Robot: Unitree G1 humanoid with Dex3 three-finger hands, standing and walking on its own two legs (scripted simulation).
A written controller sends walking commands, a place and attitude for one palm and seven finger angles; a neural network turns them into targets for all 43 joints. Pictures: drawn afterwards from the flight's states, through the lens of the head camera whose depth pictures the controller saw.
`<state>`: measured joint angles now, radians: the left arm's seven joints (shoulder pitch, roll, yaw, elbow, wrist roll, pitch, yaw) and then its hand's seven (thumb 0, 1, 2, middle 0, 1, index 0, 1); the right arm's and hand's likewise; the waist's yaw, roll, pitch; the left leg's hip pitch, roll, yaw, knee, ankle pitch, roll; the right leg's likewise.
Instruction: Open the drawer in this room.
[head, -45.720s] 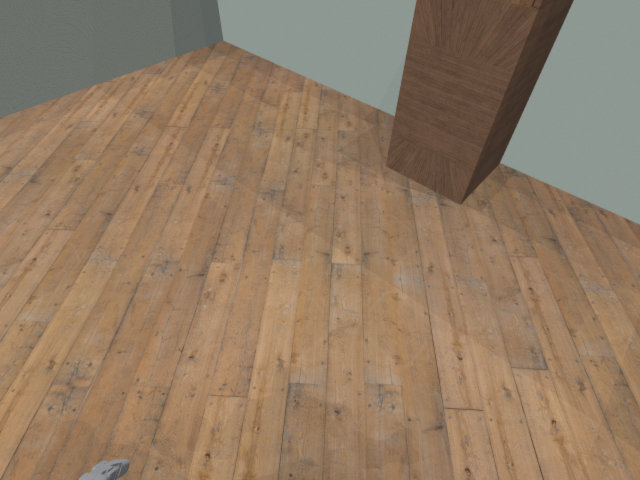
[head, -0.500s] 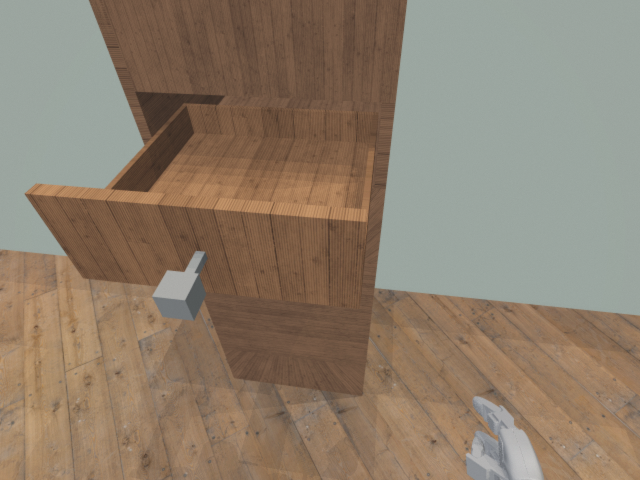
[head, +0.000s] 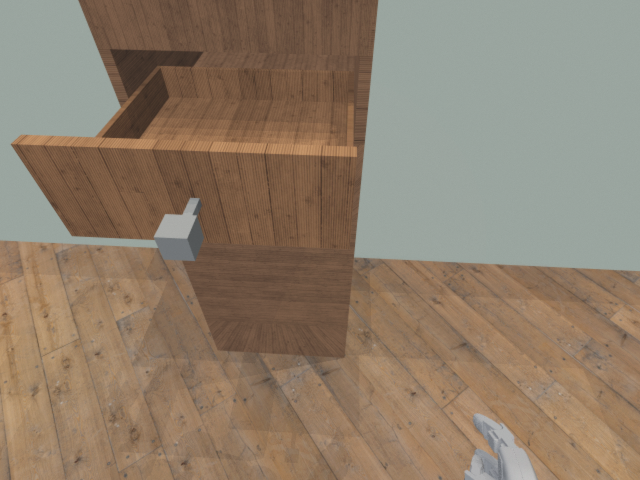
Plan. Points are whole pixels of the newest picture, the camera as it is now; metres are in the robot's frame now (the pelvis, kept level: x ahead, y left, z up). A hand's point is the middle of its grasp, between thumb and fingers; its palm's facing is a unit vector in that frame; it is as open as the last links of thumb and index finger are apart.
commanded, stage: step back with the hand held close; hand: left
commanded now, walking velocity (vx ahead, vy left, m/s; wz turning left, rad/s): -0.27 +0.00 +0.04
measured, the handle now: (185, 225) +0.35 +0.19 +0.16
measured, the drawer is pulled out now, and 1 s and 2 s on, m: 0.27 0.27 0.27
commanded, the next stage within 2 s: stop stepping back and stand still in 0.28 s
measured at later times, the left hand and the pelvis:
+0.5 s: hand out of the picture +0.06 +0.27 +0.36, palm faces +0.70 -0.67 -0.24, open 7.4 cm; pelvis -0.14 +0.00 +0.00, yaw +0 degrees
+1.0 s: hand out of the picture -0.01 +0.22 +0.31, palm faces +0.56 -0.73 -0.39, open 7.4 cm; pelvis -0.23 -0.01 +0.00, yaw -1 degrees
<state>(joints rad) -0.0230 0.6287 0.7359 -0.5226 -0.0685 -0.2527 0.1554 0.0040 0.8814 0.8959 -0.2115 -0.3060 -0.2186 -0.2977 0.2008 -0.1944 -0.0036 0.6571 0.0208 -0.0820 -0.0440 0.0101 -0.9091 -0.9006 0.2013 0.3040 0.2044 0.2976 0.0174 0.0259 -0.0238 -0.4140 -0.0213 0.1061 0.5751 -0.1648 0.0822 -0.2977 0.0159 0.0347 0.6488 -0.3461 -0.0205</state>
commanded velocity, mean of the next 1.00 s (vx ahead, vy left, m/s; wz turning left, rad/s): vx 0.04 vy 0.01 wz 0.01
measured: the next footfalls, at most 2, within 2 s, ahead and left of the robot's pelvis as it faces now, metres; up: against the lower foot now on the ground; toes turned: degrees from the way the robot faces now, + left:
left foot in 0.24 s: +0.00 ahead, +0.13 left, +0.00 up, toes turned +3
right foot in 0.50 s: -0.10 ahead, -0.11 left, +0.00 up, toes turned -1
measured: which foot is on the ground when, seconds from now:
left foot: down 0.00-0.06, up 0.08-0.22, down 0.24-0.52, up 0.54-0.68, down 0.70-0.94, up 0.96-1.00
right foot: down 0.00-0.24, up 0.26-0.48, down 0.50-0.70, up 0.72-0.94, down 0.96-1.00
